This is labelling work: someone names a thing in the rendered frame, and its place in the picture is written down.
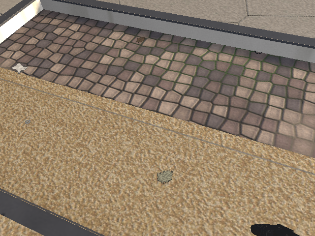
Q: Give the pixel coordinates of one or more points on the right robot hand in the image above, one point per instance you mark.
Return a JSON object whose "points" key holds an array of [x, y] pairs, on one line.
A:
{"points": [[271, 230]]}

